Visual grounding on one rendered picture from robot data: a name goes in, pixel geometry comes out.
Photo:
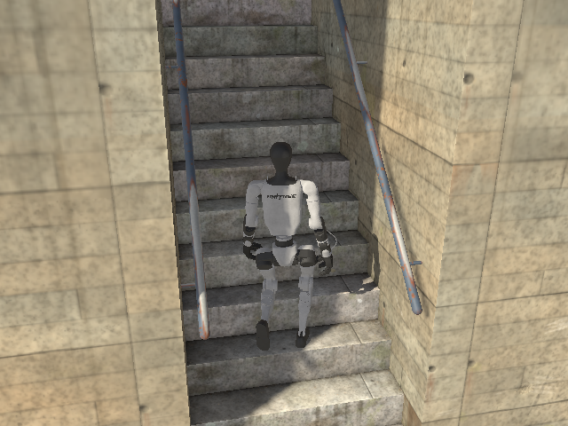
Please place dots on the robot right forearm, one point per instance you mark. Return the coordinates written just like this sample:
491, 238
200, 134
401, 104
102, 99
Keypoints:
322, 239

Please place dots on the robot right foot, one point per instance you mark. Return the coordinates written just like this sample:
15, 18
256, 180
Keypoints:
301, 340

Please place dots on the robot left forearm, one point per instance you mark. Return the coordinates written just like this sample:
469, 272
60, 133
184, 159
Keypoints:
248, 234

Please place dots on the right robot hand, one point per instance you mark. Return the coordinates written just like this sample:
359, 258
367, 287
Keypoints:
328, 262

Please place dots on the left robot hand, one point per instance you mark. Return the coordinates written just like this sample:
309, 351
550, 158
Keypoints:
246, 250

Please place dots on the robot torso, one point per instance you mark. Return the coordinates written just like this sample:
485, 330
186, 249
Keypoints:
282, 206

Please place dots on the robot right upper arm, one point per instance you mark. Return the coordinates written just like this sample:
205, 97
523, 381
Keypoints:
313, 202

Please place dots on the robot left upper arm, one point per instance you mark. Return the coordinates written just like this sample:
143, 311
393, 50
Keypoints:
254, 189

